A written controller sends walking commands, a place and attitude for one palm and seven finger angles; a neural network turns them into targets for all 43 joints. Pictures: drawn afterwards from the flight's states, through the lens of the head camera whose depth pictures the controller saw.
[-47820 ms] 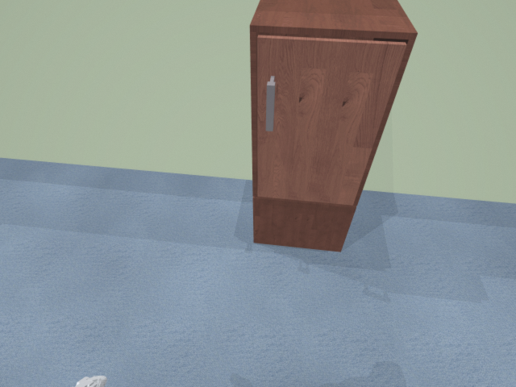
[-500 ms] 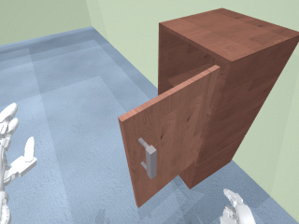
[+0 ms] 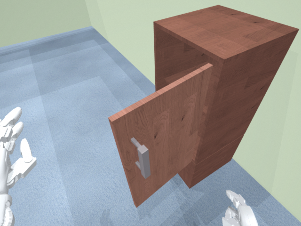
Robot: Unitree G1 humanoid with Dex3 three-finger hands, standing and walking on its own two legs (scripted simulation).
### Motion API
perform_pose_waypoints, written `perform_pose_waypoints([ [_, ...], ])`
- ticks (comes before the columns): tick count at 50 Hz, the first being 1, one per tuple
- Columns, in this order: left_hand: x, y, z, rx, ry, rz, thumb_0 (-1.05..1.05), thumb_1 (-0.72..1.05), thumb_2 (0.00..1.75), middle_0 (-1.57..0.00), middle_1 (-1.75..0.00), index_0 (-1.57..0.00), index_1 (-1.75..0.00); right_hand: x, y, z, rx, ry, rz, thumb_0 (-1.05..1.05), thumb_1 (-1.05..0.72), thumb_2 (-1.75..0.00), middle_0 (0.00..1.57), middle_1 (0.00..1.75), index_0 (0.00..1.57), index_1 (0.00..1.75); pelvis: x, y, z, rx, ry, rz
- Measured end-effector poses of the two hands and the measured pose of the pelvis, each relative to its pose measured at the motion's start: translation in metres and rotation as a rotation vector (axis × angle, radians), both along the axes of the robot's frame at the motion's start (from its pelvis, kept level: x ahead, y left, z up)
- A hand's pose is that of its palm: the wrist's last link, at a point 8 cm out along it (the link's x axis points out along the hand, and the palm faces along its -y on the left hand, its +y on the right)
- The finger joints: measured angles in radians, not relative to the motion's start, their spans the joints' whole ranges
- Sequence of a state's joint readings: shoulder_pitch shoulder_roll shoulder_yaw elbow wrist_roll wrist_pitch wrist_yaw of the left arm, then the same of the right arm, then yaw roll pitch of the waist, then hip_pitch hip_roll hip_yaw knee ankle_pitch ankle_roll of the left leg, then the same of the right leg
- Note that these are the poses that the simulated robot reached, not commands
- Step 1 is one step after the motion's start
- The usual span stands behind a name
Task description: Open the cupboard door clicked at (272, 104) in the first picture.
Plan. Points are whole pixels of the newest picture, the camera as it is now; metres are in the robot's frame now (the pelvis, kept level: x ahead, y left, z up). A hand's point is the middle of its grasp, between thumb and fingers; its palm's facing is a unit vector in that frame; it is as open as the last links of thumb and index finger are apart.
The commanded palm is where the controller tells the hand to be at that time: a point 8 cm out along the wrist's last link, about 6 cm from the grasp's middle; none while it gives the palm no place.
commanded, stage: step back with the hand held close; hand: left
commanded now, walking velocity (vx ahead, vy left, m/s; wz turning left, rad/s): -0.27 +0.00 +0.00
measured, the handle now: (140, 158) +0.31 +0.08 +0.00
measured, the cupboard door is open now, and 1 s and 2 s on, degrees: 98 98 98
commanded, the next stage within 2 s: stop stepping back and stand still in 1.06 s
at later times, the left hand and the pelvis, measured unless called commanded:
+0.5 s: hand (9, 185) +0.14 +0.29 +0.15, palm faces +0.37 -0.79 -0.49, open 7.4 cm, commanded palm +0.08 +0.33 +0.17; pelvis -0.07 +0.03 -0.01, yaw -2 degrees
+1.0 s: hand out of the picture +0.05 +0.33 +0.16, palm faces +0.46 -0.77 -0.44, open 7.4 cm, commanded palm -0.03 +0.36 +0.17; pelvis -0.16 +0.06 -0.01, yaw +2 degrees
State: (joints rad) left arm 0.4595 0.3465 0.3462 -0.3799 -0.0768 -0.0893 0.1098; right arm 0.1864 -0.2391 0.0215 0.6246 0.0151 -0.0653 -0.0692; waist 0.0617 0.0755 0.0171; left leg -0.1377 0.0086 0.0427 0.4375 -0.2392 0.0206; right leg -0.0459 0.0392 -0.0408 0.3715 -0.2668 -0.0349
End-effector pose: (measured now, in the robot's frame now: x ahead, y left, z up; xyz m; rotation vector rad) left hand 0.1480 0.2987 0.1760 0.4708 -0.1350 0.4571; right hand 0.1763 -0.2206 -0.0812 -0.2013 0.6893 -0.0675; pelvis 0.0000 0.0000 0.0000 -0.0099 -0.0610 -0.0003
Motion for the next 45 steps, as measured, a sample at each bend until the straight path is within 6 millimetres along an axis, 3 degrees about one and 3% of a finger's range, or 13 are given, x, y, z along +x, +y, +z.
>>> perform_pose_waypoints([
  [4,0.006,0.002,0.007,0.06,-0.009,-0.026,0.01,0.89,0.9,-0.21,-0.3,-0.21,-0.3,-0.004,-0.005,0.001,-0.008,0.021,-0.025,0.01,-0.91,-0.9,0.2,0.3,0.2,0.3,-0.005,0.0,0.0,-0.005,0.03,-0.01],
  [9,0.009,-0.004,-0.003,0.064,0.06,-0.089,0.01,0.9,0.9,-0.21,-0.3,-0.21,-0.3,-0.016,-0.014,0.003,-0.022,0.035,-0.087,0.01,-0.91,-0.9,0.2,0.3,0.2,0.3,-0.013,0.007,0.0,-0.001,0.055,-0.03],
  [16,-0.005,0.002,-0.004,0.099,0.072,-0.14,0.01,0.89,0.9,-0.21,-0.3,-0.21,-0.3,-0.047,-0.017,0.006,-0.053,0.062,-0.15,0.01,-0.91,-0.9,0.2,0.3,0.2,0.3,-0.032,0.014,-0.003,-0.002,0.061,-0.038],
  [30,-0.074,0.035,-0.006,0.129,-0.027,-0.085,0.01,0.89,0.9,-0.21,-0.3,-0.21,-0.3,-0.109,0.014,0.002,-0.086,0.052,-0.106,0.01,-0.91,-0.9,0.2,0.3,0.2,0.3,-0.087,0.037,-0.012,-0.029,0.045,0.001],
  [40,-0.134,0.045,-0.002,0.13,-0.066,-0.006,0.01,0.89,0.9,-0.21,-0.3,-0.21,-0.3,-0.131,0.039,-0.014,-0.047,0.082,-0.003,0.01,-0.91,-0.9,0.21,0.3,0.21,0.3,-0.125,0.038,-0.016,-0.037,0.061,0.054],
  [45,-0.143,0.05,-0.006,0.096,-0.118,-0.046,0.01,0.89,0.9,-0.21,-0.3,-0.21,-0.3,-0.143,0.044,-0.008,-0.083,0.071,-0.014,0.01,-0.91,-0.9,0.21,0.3,0.21,0.3,-0.135,0.05,-0.018,-0.039,0.062,0.045],
])
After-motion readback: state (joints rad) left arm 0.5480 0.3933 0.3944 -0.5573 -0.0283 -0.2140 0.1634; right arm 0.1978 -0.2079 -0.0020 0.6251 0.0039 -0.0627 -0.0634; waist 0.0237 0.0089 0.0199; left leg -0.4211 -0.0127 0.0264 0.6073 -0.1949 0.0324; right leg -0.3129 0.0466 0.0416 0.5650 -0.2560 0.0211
